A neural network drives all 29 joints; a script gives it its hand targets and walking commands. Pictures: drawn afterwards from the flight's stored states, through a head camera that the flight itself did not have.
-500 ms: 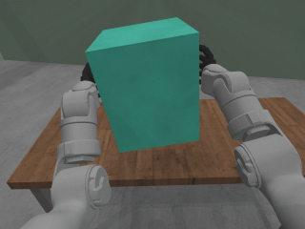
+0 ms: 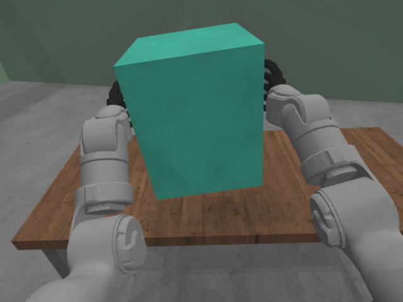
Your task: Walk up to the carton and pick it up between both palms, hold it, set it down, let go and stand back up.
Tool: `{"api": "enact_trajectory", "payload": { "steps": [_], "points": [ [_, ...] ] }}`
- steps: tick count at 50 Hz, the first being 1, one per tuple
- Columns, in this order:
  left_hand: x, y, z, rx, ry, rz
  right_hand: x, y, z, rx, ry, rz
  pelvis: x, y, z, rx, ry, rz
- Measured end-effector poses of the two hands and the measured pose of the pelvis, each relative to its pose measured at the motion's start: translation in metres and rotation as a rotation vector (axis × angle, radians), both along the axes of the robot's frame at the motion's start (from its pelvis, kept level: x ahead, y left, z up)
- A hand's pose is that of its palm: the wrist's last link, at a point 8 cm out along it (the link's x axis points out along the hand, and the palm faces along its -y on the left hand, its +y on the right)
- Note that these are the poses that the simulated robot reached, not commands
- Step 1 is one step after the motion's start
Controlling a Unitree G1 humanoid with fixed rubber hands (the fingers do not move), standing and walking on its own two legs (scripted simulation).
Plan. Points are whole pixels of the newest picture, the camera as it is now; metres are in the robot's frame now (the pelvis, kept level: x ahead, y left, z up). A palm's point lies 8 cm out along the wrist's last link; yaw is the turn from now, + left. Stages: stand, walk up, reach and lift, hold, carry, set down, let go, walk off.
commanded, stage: hold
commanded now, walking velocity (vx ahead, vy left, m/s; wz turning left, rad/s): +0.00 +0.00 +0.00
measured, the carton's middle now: (197, 108) +0.40 +0.00 +0.27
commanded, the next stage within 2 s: none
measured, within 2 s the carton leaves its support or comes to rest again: neither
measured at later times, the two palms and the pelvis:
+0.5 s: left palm (118, 117) +0.38 +0.15 +0.27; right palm (274, 96) +0.38 -0.14 +0.29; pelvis +0.00 +0.00 +0.00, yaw +0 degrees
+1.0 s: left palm (117, 117) +0.37 +0.15 +0.27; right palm (274, 99) +0.38 -0.14 +0.29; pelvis +0.00 +0.00 +0.00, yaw +0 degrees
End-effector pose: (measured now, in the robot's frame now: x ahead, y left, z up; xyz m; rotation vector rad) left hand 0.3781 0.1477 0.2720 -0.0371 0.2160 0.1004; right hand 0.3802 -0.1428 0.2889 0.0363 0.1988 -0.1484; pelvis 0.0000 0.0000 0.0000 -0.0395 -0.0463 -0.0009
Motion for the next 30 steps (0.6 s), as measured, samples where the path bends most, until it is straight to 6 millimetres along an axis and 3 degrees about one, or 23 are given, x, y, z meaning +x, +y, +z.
{"api": "enact_trajectory", "payload": {
  "steps": [30],
  "points": [
    [0.0012, 0.0002, -0.0032, -0.008, 0.000, -0.007, -0.0009, 0.0005, 0.0001, 0.005, 0.004, -0.009, 0.0010, 0.0026, -0.0001, 0.000, 0.002, -0.002]
  ]
}}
